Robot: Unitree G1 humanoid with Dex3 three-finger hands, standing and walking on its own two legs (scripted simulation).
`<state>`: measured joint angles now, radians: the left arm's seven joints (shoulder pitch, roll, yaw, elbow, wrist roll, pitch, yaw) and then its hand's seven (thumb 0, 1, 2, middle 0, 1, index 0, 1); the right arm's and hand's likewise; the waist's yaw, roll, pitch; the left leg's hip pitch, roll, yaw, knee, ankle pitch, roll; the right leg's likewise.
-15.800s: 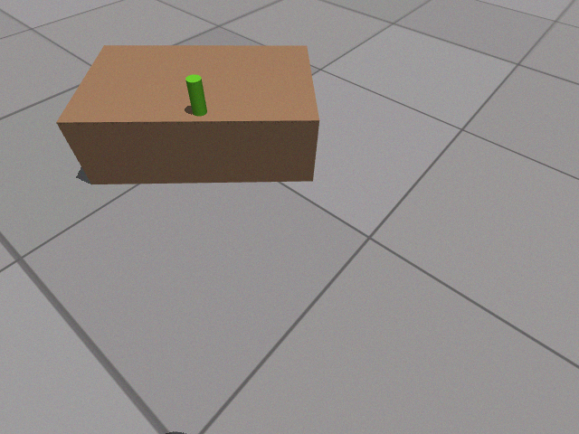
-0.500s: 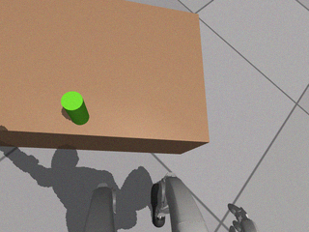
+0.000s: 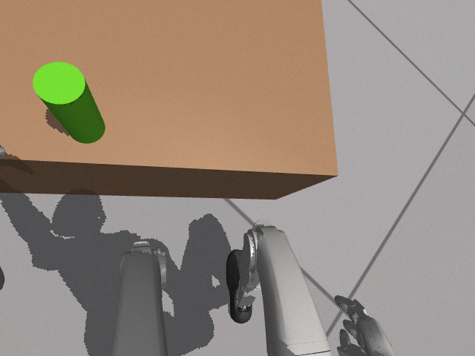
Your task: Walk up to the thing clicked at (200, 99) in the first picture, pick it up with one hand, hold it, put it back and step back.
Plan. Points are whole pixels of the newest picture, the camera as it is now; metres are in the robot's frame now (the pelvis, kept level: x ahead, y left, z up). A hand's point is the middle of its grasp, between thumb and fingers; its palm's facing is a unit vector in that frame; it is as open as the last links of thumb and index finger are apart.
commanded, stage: close in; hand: left
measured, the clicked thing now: (75, 108) +0.49 +0.20 -0.09
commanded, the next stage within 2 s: rest palm in 0.64 s
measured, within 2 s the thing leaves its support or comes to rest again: neither
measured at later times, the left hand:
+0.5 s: hand (60, 98) +0.50 +0.22 -0.06, palm faces +0.13 -0.99 +0.00, open 17.5 cm
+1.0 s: hand (78, 100) +0.50 +0.20 -0.08, palm faces +0.18 -0.98 -0.02, open 17.7 cm
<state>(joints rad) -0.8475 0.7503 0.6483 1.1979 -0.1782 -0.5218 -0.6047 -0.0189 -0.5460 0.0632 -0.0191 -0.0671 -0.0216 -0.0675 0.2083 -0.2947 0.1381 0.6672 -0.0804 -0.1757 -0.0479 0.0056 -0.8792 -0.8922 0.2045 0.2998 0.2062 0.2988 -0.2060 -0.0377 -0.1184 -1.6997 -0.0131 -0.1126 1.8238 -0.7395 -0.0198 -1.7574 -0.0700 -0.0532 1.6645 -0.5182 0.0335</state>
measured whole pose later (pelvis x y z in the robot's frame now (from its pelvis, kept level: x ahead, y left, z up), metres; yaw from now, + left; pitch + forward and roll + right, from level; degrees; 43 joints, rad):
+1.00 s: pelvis -0.02 +0.00 -0.07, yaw +2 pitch +36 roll -4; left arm -0.91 0.42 0.40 1.06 -0.02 -0.53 -0.04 -0.02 -0.61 0.04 -0.07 -0.06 -0.08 -0.06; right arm 0.21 -0.27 0.05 0.66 -0.06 -0.03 0.05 0.00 -0.91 -0.90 0.20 0.30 0.20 0.30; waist -0.18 0.02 -0.14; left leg -1.91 -0.05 -0.08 2.03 -0.74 -0.01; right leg -1.99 -0.10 0.00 1.88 -0.52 0.05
